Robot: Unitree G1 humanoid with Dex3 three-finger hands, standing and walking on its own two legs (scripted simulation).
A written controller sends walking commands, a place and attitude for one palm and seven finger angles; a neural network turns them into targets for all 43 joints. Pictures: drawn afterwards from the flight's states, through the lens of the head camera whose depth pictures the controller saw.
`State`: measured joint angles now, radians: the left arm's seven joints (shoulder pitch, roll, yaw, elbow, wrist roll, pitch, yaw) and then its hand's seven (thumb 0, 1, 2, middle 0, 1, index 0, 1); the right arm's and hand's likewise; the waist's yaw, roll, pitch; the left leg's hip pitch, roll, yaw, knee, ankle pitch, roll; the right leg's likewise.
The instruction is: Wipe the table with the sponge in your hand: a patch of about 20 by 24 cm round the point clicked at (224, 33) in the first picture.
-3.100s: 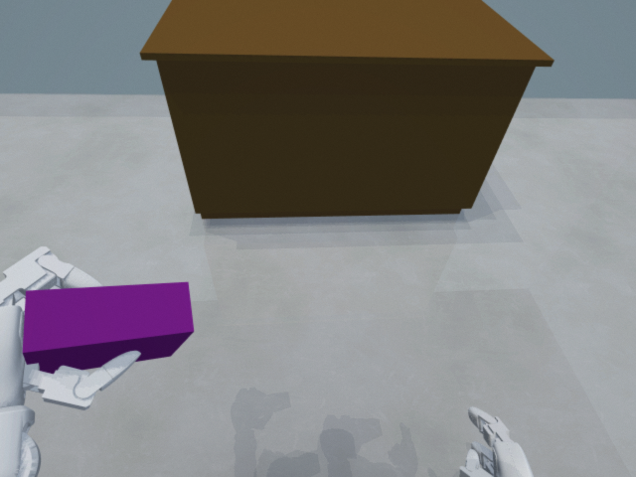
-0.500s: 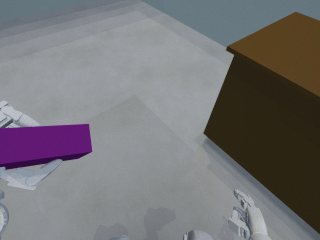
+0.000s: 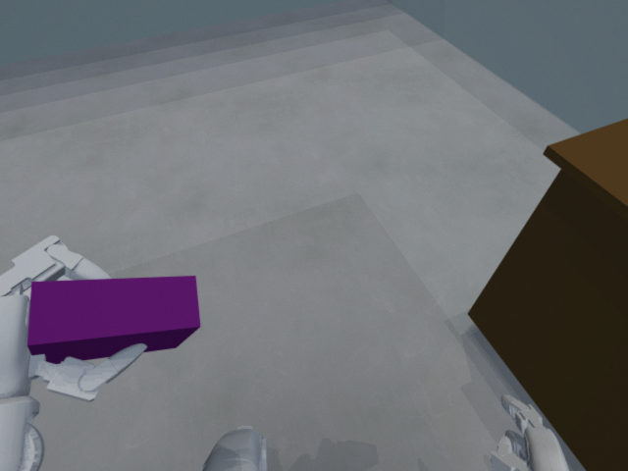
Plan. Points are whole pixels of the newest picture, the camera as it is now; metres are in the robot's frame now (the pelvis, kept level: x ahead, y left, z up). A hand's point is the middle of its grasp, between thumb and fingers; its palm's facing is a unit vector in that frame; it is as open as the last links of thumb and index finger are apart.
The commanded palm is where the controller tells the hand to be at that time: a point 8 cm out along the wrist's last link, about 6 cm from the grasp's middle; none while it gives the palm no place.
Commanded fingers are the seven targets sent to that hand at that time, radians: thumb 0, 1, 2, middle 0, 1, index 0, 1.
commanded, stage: walk to a spot facing it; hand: left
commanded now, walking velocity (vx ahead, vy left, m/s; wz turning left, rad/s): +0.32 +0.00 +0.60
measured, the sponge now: (141, 318) +0.23 +0.18 +0.14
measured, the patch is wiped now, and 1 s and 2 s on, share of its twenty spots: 0.00 0.00 0.00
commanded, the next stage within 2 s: turn to face it in 0.86 s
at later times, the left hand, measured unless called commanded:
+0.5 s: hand (22, 254) +0.26 +0.28 +0.20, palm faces +0.57 -0.66 -0.48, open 9.4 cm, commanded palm +0.22 +0.32 +0.17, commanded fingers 0.00 0.10 1.30 -1.20 -1.60 -1.20 -1.60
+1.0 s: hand out of the picture +0.29 +0.33 +0.18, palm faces +0.71 -0.54 -0.46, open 9.4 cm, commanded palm +0.21 +0.34 +0.17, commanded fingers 0.00 0.10 1.30 -1.20 -1.60 -1.20 -1.60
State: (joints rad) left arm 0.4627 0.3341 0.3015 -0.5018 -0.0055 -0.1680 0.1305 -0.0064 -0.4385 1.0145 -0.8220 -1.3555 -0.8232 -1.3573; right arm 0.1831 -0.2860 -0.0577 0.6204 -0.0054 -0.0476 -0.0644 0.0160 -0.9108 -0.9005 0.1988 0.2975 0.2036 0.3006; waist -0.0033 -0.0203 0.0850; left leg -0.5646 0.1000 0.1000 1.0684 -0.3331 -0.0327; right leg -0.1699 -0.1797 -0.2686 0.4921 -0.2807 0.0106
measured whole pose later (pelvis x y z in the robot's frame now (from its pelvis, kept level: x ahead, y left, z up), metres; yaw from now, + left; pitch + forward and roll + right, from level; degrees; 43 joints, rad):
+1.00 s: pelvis +0.19 +0.02 -0.03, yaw +27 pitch +0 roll +1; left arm 0.49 0.47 0.47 -0.69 -0.06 -0.22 0.18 -0.01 -0.44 1.01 -0.82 -1.35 -0.83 -1.35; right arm 0.15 -0.22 -0.07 0.53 0.00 -0.04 -0.07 0.01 -0.91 -0.90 0.19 0.30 0.20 0.30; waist -0.03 -0.07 0.11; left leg -0.39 0.04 0.15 0.66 -0.24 0.04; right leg -0.39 -0.17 -0.16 1.02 -0.55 0.05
